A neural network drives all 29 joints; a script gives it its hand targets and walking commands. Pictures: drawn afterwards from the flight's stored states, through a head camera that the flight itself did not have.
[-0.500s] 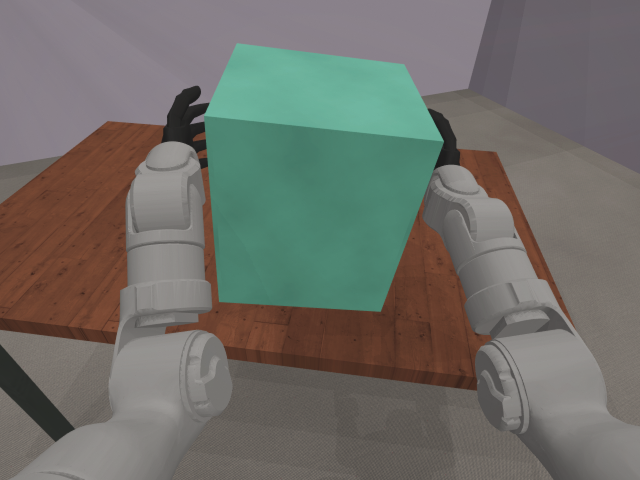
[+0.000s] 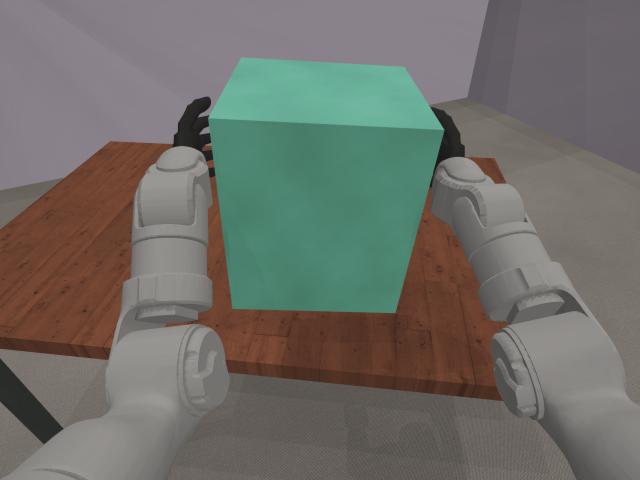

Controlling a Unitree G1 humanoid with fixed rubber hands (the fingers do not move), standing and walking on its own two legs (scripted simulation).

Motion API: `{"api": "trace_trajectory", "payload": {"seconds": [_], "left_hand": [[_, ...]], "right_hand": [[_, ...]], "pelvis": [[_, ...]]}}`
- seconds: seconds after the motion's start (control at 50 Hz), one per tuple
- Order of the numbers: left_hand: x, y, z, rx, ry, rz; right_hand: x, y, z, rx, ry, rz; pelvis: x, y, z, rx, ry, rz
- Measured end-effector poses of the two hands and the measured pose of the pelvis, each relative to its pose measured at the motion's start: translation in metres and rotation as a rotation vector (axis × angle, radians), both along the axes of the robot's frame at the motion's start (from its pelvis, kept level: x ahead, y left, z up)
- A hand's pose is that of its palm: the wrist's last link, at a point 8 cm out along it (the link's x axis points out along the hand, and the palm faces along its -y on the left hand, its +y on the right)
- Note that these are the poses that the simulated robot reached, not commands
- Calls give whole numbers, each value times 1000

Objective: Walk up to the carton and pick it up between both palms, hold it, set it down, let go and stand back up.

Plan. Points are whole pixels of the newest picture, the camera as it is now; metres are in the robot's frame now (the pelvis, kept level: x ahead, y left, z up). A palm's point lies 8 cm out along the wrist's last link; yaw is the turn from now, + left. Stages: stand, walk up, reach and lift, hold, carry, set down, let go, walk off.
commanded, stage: reach and lift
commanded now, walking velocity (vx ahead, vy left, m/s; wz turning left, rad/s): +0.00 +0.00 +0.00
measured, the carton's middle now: (319, 186) +0.40 +0.00 +0.21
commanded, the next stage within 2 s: hold in 0.06 s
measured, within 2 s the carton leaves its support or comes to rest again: neither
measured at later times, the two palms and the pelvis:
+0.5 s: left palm (165, 151) +0.37 +0.16 +0.28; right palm (438, 138) +0.37 -0.14 +0.29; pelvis +0.00 +0.00 +0.00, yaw +1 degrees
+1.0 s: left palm (158, 128) +0.36 +0.16 +0.32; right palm (448, 125) +0.36 -0.14 +0.31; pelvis -0.02 -0.01 +0.00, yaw +1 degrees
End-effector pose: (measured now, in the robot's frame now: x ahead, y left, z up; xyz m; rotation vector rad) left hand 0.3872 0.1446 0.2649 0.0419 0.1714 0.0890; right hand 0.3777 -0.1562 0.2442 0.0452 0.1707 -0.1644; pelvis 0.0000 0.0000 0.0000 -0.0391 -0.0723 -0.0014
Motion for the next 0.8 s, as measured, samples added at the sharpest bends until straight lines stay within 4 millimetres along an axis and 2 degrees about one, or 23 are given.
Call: {"api": "trace_trajectory", "payload": {"seconds": [0.12, 0.34, 0.56, 0.68, 0.8], "left_hand": [[-5, 11, 14, -18, -21, 22], [-5, 27, 15, -53, -9, 30], [-18, 16, 21, -61, -48, 21], [-25, 6, 24, -59, -15, 16], [-28, 5, 33, -46, -3, 25]], "right_hand": [[1, 10, 15, 13, -20, 18], [6, 26, 35, -27, -6, 27], [-10, 15, 42, 6, -44, 14], [-20, 6, 38, 31, -12, 4], [-21, 5, 41, 17, 3, 16]], "pelvis": [[-2, 2, 0, 0, -7, 0], [0, 0, 1, -4, 12, 5], [1, 1, 0, -12, -23, 15], [-7, 1, -1, -4, -29, 0], [-17, -2, 0, 7, -12, -10]]}}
